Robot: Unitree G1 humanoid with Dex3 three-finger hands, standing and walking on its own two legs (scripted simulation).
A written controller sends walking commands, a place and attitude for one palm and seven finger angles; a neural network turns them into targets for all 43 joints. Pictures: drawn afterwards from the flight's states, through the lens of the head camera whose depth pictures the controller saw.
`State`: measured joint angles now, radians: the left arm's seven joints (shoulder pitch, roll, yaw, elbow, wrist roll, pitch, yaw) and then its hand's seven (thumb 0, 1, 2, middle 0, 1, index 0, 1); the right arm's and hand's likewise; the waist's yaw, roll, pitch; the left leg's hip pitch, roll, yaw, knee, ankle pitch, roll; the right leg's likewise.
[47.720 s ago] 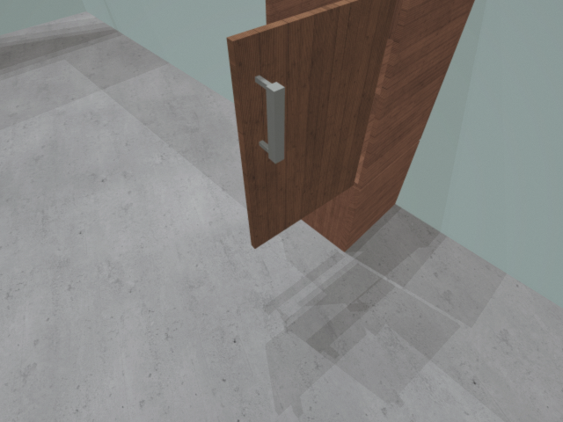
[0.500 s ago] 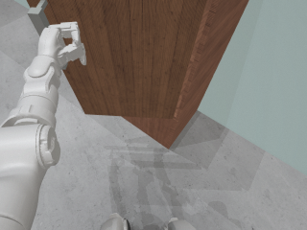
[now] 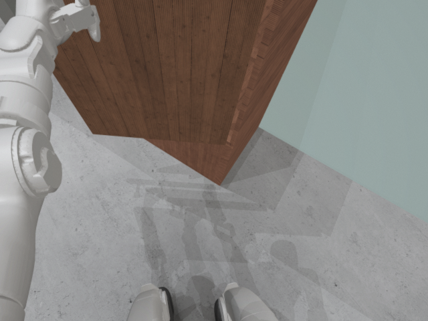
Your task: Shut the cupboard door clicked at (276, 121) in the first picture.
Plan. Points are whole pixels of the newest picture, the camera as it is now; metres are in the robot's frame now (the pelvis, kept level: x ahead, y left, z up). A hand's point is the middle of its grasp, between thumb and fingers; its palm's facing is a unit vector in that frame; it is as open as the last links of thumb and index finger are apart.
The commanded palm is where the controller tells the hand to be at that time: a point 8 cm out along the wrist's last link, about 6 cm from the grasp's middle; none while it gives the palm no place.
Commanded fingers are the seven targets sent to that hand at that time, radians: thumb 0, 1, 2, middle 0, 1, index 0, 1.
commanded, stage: push the door shut along its arc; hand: left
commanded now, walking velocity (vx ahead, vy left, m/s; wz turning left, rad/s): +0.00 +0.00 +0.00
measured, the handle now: (19, 6) +0.62 +0.20 +0.15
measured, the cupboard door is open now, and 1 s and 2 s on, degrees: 29 21 21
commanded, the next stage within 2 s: pull the fist back off the door in 0.22 s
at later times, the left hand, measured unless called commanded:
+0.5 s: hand out of the picture +0.62 +0.08 +0.16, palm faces +0.15 -0.99 +0.06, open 3.1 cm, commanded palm +0.59 +0.10 +0.15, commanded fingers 0.00 0.90 0.90 -1.30 -1.50 -1.30 -1.50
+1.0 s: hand (110, 27) +0.56 +0.07 +0.16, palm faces +0.14 -0.99 +0.01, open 3.1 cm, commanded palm +0.51 +0.11 +0.15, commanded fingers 0.00 0.90 0.90 -1.30 -1.50 -1.30 -1.50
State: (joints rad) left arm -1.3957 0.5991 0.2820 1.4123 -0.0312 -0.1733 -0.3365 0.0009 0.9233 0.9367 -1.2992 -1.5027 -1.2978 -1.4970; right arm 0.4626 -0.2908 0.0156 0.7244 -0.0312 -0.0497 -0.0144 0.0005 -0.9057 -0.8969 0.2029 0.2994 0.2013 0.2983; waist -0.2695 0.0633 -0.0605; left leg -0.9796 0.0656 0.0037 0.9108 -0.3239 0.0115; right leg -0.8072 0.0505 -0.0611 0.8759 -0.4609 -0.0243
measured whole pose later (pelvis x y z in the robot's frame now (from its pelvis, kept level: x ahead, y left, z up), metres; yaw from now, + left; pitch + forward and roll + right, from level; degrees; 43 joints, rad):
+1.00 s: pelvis +0.03 -0.01 +0.02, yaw +0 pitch +18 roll -1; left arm -1.06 0.24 0.32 1.16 0.01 -0.28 0.20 0.02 0.90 0.90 -1.30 -1.50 -1.30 -1.50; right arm 0.48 -0.27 -0.04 0.69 -0.06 -0.01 0.09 0.00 -0.91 -0.90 0.20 0.30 0.20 0.30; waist -0.18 0.06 -0.12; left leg -0.77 0.06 0.03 0.79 -0.32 -0.01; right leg -0.61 0.05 -0.03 0.76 -0.46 -0.04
